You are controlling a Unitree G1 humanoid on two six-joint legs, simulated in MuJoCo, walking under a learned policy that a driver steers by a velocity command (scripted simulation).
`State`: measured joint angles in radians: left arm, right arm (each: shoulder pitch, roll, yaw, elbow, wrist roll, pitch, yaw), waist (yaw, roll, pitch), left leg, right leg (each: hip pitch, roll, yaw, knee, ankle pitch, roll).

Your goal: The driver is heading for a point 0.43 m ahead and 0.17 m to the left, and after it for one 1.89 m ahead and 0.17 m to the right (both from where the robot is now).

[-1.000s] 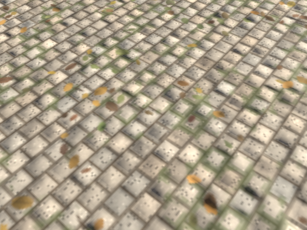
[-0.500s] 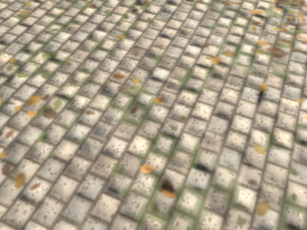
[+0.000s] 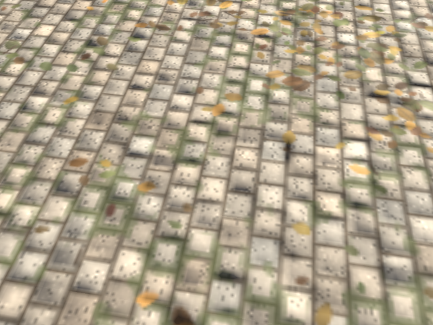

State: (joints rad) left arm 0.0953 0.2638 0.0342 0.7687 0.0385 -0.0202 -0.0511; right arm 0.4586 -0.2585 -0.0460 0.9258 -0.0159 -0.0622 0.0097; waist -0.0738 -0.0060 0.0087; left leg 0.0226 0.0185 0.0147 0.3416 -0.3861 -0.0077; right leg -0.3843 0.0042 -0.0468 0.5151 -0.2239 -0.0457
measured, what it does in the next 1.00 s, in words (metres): walks ahead: left foot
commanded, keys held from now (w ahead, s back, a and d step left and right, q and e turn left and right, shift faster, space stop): w+q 0.50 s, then q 0.08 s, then e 0.42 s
